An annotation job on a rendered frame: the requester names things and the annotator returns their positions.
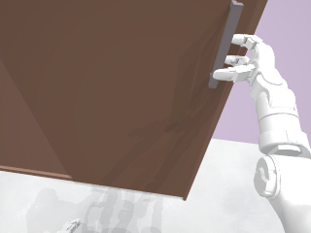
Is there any robot right hand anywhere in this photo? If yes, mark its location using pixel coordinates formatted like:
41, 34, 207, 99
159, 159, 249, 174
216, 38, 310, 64
213, 34, 275, 83

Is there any robot right forearm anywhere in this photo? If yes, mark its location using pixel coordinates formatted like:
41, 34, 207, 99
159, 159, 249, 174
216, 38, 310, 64
249, 66, 311, 159

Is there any robot right upper arm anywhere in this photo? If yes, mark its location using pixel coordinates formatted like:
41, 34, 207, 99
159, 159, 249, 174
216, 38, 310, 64
254, 154, 311, 233

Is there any handle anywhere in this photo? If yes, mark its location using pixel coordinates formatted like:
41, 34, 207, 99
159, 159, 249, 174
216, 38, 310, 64
208, 0, 244, 88

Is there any robot left hand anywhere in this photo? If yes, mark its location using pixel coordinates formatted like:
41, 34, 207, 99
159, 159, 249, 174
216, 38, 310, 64
57, 218, 81, 233

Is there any wardrobe door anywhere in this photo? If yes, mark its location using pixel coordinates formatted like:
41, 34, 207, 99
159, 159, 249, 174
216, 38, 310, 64
0, 0, 258, 197
0, 50, 71, 176

